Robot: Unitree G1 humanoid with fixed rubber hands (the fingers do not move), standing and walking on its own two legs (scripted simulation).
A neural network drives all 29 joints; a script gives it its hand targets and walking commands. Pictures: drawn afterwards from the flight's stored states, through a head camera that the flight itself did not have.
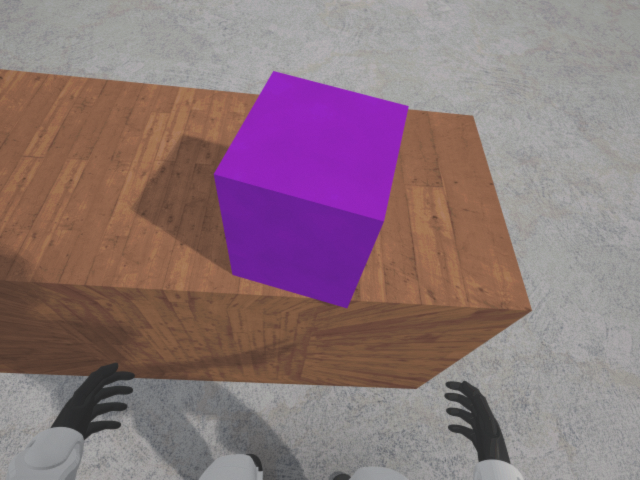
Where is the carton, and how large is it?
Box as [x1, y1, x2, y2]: [214, 71, 408, 307]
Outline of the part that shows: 273,71 214,173 232,274 347,307 383,222 408,106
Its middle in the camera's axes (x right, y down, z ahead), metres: -0.01 -0.06 +0.59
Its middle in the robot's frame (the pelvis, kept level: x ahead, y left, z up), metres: +0.49 +0.01 +0.00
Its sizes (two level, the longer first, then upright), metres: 0.210 0.200 0.250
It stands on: a pedestal, 0.64 m high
